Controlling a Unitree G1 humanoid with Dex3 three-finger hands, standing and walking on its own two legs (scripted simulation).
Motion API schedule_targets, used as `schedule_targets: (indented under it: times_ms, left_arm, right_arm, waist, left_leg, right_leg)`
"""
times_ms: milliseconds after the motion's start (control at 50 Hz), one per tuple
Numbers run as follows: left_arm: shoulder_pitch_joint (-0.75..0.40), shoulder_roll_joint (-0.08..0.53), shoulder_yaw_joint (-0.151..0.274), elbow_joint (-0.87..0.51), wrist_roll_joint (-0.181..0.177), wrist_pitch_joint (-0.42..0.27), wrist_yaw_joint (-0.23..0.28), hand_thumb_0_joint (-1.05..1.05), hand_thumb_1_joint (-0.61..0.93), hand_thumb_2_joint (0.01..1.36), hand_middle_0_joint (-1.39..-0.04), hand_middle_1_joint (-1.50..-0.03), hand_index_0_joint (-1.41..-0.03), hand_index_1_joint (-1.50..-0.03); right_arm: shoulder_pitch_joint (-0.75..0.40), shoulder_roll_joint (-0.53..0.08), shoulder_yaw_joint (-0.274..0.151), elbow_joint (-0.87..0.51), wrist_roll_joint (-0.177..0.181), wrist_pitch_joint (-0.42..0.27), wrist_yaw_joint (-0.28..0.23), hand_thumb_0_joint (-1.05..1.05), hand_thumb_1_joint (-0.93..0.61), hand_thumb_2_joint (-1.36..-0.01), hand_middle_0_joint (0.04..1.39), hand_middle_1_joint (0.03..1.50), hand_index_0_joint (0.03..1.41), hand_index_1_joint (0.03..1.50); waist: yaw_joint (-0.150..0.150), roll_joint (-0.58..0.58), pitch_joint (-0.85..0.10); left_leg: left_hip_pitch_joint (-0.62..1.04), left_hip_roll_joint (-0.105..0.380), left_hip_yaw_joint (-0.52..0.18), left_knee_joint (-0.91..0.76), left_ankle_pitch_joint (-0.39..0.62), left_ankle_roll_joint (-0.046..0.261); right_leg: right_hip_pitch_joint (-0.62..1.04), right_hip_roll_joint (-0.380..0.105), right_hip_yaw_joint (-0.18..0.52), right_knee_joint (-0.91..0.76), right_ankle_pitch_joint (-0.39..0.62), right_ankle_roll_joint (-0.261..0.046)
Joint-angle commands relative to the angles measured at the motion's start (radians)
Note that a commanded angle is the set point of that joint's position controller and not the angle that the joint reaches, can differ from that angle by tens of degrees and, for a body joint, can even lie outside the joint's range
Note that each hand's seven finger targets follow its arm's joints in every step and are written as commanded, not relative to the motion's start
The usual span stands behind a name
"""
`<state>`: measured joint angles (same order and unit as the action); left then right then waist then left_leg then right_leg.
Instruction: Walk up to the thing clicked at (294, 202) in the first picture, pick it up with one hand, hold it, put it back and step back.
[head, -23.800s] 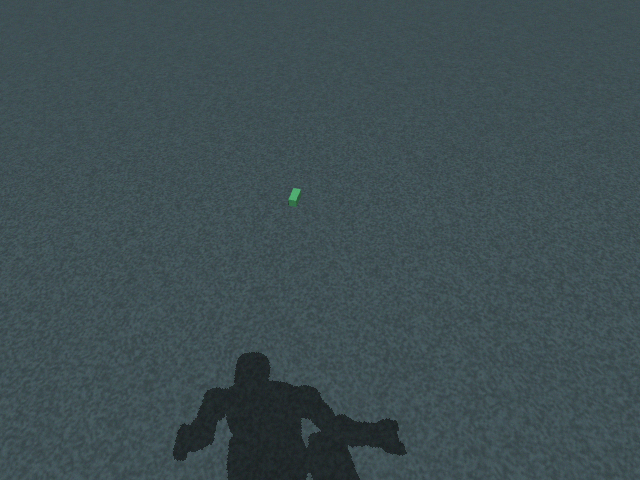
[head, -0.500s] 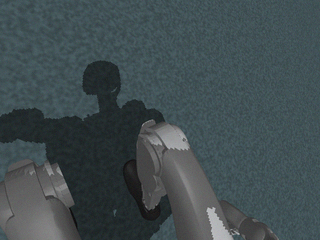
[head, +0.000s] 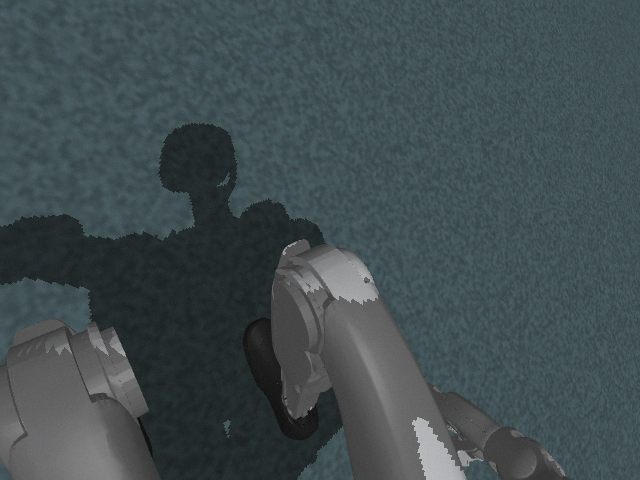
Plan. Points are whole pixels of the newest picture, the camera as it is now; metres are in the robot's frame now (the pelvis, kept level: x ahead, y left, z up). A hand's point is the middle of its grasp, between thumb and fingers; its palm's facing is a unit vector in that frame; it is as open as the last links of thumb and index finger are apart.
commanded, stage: close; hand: left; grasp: from above
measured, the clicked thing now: out of the picture +0.43 +0.35 -0.28
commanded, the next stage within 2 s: settle in 0.96 s
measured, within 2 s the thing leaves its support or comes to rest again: leaves its support in 1.32 s
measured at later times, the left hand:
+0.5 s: hand out of the picture +0.41 +0.34 -0.25, palm faces -0.43 -0.14 -0.89, open 7.7 cm
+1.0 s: hand out of the picture +0.41 +0.34 -0.24, palm faces -0.45 -0.17 -0.88, open 6.6 cm
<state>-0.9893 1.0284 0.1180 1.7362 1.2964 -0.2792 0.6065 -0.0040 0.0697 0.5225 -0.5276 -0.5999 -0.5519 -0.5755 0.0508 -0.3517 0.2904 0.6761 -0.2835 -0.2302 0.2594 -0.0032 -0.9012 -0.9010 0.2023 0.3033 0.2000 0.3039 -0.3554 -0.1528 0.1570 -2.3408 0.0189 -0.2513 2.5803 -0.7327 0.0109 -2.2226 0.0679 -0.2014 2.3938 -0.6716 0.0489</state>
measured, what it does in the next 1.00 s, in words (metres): stands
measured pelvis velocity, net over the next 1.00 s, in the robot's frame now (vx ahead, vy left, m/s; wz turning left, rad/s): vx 0.00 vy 0.00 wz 0.00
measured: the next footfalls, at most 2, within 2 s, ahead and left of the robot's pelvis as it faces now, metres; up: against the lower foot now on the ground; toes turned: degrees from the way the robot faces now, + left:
none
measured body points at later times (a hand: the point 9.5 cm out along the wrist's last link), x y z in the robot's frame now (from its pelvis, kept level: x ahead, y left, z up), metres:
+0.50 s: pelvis +0.00 +0.00 +0.00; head +0.26 +0.14 +0.34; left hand +0.43 +0.34 -0.20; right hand +0.09 -0.25 -0.05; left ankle +0.06 +0.12 -0.26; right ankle +0.11 -0.11 -0.26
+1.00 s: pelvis +0.00 +0.00 +0.00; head +0.25 +0.14 +0.34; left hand +0.43 +0.35 -0.19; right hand +0.08 -0.25 -0.06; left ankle +0.06 +0.12 -0.26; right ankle +0.11 -0.11 -0.26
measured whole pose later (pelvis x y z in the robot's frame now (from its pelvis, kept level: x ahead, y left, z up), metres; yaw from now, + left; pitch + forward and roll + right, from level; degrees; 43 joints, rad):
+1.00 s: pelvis +0.00 +0.00 +0.00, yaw +0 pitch +26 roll -14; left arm -0.97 1.03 0.13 1.71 1.32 -0.33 0.61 0.02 0.57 0.03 -0.96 -0.16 -0.99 -0.12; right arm 0.06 -0.33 0.32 0.65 -0.29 -0.20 0.24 0.00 -0.90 -0.90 0.20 0.30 0.20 0.30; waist -0.35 -0.15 0.16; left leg -2.34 0.02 -0.25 2.58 -0.72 0.01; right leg -2.22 0.07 -0.20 2.40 -0.66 0.05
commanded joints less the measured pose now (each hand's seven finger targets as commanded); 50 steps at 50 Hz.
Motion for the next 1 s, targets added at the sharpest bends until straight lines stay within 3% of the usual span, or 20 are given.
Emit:
schedule_targets:
  times_ms: [0, 20, 60, 100, 140, 200, 260, 340, 380, 400, 420, 480, 560, 620, 700, 740, 760, 820, 960, 980]
  left_arm:
    - [-0.206, 0.206, -0.007, -0.121, -0.017, -0.04, 0.025, 0.0, 0.198, 0.415, -0.612, -0.532, -0.642, -0.501]
    - [-0.197, 0.213, 0.002, -0.123, -0.013, -0.044, 0.028, 0.0, 0.211, 0.406, -0.626, -0.518, -0.656, -0.488]
    - [-0.185, 0.16, -0.037, -0.098, -0.007, -0.051, 0.024, 0.0, 0.229, 0.398, -0.642, -0.509, -0.671, -0.479]
    - [-0.219, 0.202, -0.012, -0.152, -0.015, -0.062, 0.041, 0.0, 0.256, 0.385, -0.656, -0.491, -0.686, -0.46]
    - [-0.184, 0.203, -0.012, -0.105, 0.012, -0.058, 0.052, 0.0, 0.266, 0.372, -0.672, -0.471, -0.7, -0.443]
    - [-0.19, 0.177, -0.03, -0.093, 0.021, -0.056, 0.075, 0.0, 0.326, 0.355, -0.71, -0.456, -0.74, -0.425]
    - [-0.218, 0.2, -0.026, -0.131, 0.036, -0.041, 0.097, 0.0, 0.37, 0.294, -0.747, -0.402, -0.779, -0.369]
    - [-0.195, 0.211, -0.009, -0.082, 0.029, -0.007, 0.122, 0.0, 0.436, 0.256, -0.798, -0.364, -0.83, -0.33]
    - [-0.205, 0.214, -0.005, -0.097, 0.024, 0.008, 0.115, 0.0, 0.449, 0.217, -0.807, -0.334, -0.841, -0.299]
    - [-0.231, 0.245, 0.021, -0.134, 0.021, 0.011, 0.114, 0.0, 0.455, 0.214, -0.821, -0.317, -0.852, -0.285]
    - [-0.257, 0.218, -0.006, -0.144, 0.016, 0.013, 0.107, 0.0, 0.473, 0.191, -0.833, -0.303, -0.866, -0.27]
    - [-0.207, 0.23, 0.017, -0.077, -0.003, 0.029, 0.082, 0.0, 0.515, 0.164, -0.869, -0.278, -0.903, -0.244]
    - [-0.217, 0.265, 0.034, -0.118, -0.006, 0.02, 0.044, 0.0, 0.575, 0.138, -0.923, -0.237, -0.954, -0.204]
    - [-0.162, 0.217, 0.012, -0.076, -0.011, 0.011, 0.027, 0.0, 0.593, 0.102, -0.928, -0.225, -0.966, -0.187]
    - [-0.15, 0.237, 0.027, -0.112, -0.013, -0.013, 0.015, 0.0, 0.661, 0.106, -0.978, -0.222, -1.016, -0.183]
    - [-0.142, 0.212, 0.014, -0.092, -0.016, -0.024, 0.011, 0.0, 0.709, 0.112, -1.012, -0.22, -1.051, -0.18]
    - [-0.149, 0.233, 0.04, -0.122, -0.021, -0.031, 0.02, 0.0, 0.739, 0.129, -1.034, -0.226, -1.072, -0.187]
    - [-0.157, 0.208, 0.003, -0.088, -0.004, -0.038, 0.016, 0.0, 0.769, 0.117, -1.069, -0.192, -1.102, -0.159]
    - [-0.192, 0.248, 0.023, -0.128, 0.013, -0.051, 0.044, 0.0, 0.9, 0.143, -1.174, -0.18, -1.203, -0.15]
    - [-0.191, 0.225, -0.001, -0.11, 0.023, -0.05, 0.046, 0.0, 0.923, 0.132, -1.192, -0.173, -1.222, -0.143]
  right_arm:
    - [0.165, -0.31, -0.083, -0.001, 0.008, 0.01, -0.017, 0.0, -0.892, -0.899, 0.199, 0.3, 0.199, 0.3]
    - [0.174, -0.311, -0.082, 0.001, 0.008, 0.013, -0.019, 0.0, -0.892, -0.899, 0.199, 0.3, 0.199, 0.3]
    - [0.163, -0.297, -0.073, -0.001, 0.0, 0.017, -0.016, 0.0, -0.892, -0.899, 0.199, 0.3, 0.199, 0.3]
    - [0.178, -0.309, -0.073, 0.003, 0.004, 0.017, -0.019, 0.0, -0.891, -0.898, 0.199, 0.3, 0.199, 0.3]
    - [0.176, -0.305, -0.069, -0.001, 0.002, 0.02, -0.02, 0.0, -0.892, -0.899, 0.199, 0.3, 0.199, 0.3]
    - [0.153, -0.3, -0.064, -0.001, -0.003, 0.014, -0.016, 0.0, -0.891, -0.898, 0.199, 0.3, 0.2, 0.3]
    - [0.15, -0.318, -0.076, 0.0, -0.004, 0.005, -0.016, 0.0, -0.891, -0.898, 0.199, 0.3, 0.2, 0.3]
    - [0.142, -0.326, -0.083, 0.0, -0.005, -0.004, -0.019, 0.0, -0.89, -0.899, 0.2, 0.3, 0.2, 0.3]
    - [0.159, -0.33, -0.089, -0.01, -0.003, -0.009, -0.016, 0.0, -0.89, -0.898, 0.199, 0.3, 0.199, 0.3]
    - [0.168, -0.331, -0.091, -0.004, 0.0, -0.01, -0.016, 0.0, -0.891, -0.899, 0.199, 0.3, 0.199, 0.3]
    - [0.152, -0.328, -0.091, -0.007, 0.004, -0.018, -0.014, 0.0, -0.891, -0.899, 0.199, 0.3, 0.199, 0.3]
    - [0.167, -0.323, -0.087, -0.002, 0.01, -0.023, -0.013, 0.0, -0.892, -0.899, 0.199, 0.3, 0.199, 0.3]
    - [0.168, -0.32, -0.084, -0.012, 0.02, -0.014, -0.013, 0.0, -0.891, -0.899, 0.199, 0.3, 0.199, 0.3]
    - [0.163, -0.327, -0.097, -0.017, 0.015, -0.003, -0.019, 0.0, -0.89, -0.898, 0.199, 0.3, 0.199, 0.3]
    - [0.176, -0.32, -0.094, -0.013, 0.017, 0.014, -0.022, 0.0, -0.891, -0.899, 0.199, 0.3, 0.199, 0.3]
    - [0.188, -0.307, -0.081, -0.018, 0.013, 0.017, -0.018, 0.0, -0.89, -0.898, 0.199, 0.3, 0.199, 0.3]
    - [0.19, -0.312, -0.086, -0.013, 0.014, 0.025, -0.024, 0.0, -0.889, -0.898, 0.199, 0.3, 0.199, 0.3]
    - [0.181, -0.304, -0.073, -0.017, 0.006, 0.027, -0.022, 0.0, -0.89, -0.898, 0.199, 0.3, 0.199, 0.3]
    - [0.17, -0.315, -0.073, -0.021, 0.005, 0.029, -0.036, 0.0, -0.889, -0.898, 0.199, 0.3, 0.199, 0.3]
    - [0.163, -0.322, -0.084, -0.02, 0.004, 0.026, -0.035, 0.0, -0.89, -0.898, 0.199, 0.3, 0.199, 0.3]
  waist:
    - [-0.032, 0.531, -0.639]
    - [-0.026, 0.544, -0.642]
    - [-0.043, 0.513, -0.611]
    - [-0.034, 0.52, -0.636]
    - [-0.031, 0.524, -0.628]
    - [-0.038, 0.521, -0.601]
    - [-0.034, 0.548, -0.6]
    - [-0.035, 0.503, -0.573]
    - [-0.038, 0.514, -0.591]
    - [-0.03, 0.535, -0.631]
    - [-0.029, 0.565, -0.633]
    - [-0.041, 0.523, -0.589]
    - [-0.022, 0.521, -0.608]
    - [-0.021, 0.505, -0.597]
    - [-0.006, 0.513, -0.64]
    - [-0.028, 0.472, -0.609]
    - [-0.007, 0.496, -0.649]
    - [-0.034, 0.487, -0.603]
    - [-0.017, 0.542, -0.625]
    - [-0.024, 0.552, -0.596]
  left_leg:
    - [0.485, 0.03, 0.072, -0.28, 0.245, -0.009]
    - [0.5, 0.031, 0.069, -0.289, 0.259, -0.013]
    - [0.466, 0.031, 0.078, -0.269, 0.239, -0.007]
    - [0.481, 0.029, 0.074, -0.276, 0.249, -0.007]
    - [0.484, 0.03, 0.074, -0.281, 0.256, -0.009]
    - [0.485, 0.034, 0.062, -0.282, 0.239, -0.013]
    - [0.492, 0.034, 0.063, -0.294, 0.22, -0.015]
    - [0.445, 0.035, 0.074, -0.297, 0.189, -0.009]
    - [0.462, 0.036, 0.077, -0.294, 0.197, -0.007]
    - [0.487, 0.036, 0.073, -0.294, 0.223, -0.01]
    - [0.489, 0.035, 0.069, -0.29, 0.22, -0.012]
    - [0.46, 0.035, 0.073, -0.285, 0.206, -0.01]
    - [0.452, 0.031, 0.075, -0.288, 0.209, -0.006]
    - [0.446, 0.029, 0.084, -0.283, 0.216, -0.005]
    - [0.46, 0.029, 0.087, -0.275, 0.263, -0.005]
    - [0.44, 0.028, 0.088, -0.268, 0.252, 0.001]
    - [0.459, 0.029, 0.084, -0.28, 0.265, -0.003]
    - [0.451, 0.03, 0.08, -0.268, 0.255, -0.003]
    - [0.49, 0.033, 0.061, -0.303, 0.216, -0.015]
    - [0.476, 0.032, 0.063, -0.302, 0.196, -0.015]
  right_leg:
    - [0.352, 0.04, -0.083, -0.187, 0.273, -0.066]
    - [0.354, 0.039, -0.088, -0.182, 0.279, -0.067]
    - [0.346, 0.045, -0.085, -0.189, 0.273, -0.063]
    - [0.357, 0.042, -0.087, -0.198, 0.277, -0.062]
    - [0.348, 0.046, -0.085, -0.185, 0.282, -0.068]
    - [0.318, 0.047, -0.093, -0.171, 0.266, -0.068]
    - [0.291, 0.044, -0.092, -0.174, 0.247, -0.069]
    - [0.311, 0.046, -0.077, -0.197, 0.224, -0.068]
    - [0.319, 0.048, -0.072, -0.198, 0.232, -0.068]
    - [0.323, 0.045, -0.075, -0.192, 0.253, -0.068]
    - [0.303, 0.038, -0.075, -0.174, 0.249, -0.07]
    - [0.318, 0.037, -0.073, -0.18, 0.246, -0.066]
    - [0.322, 0.035, -0.073, -0.189, 0.239, -0.065]
    - [0.329, 0.042, -0.069, -0.192, 0.245, -0.067]
    - [0.357, 0.042, -0.07, -0.188, 0.278, -0.067]
    - [0.361, 0.043, -0.07, -0.197, 0.277, -0.061]
    - [0.375, 0.046, -0.073, -0.199, 0.283, -0.065]
    - [0.345, 0.045, -0.079, -0.184, 0.277, -0.064]
    - [0.313, 0.041, -0.086, -0.173, 0.236, -0.071]
    - [0.287, 0.04, -0.084, -0.167, 0.22, -0.073]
